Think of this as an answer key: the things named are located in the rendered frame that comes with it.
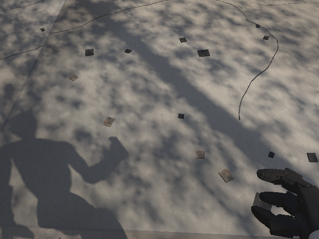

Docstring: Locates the robot right hand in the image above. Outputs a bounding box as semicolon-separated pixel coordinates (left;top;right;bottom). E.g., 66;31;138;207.
251;167;319;239

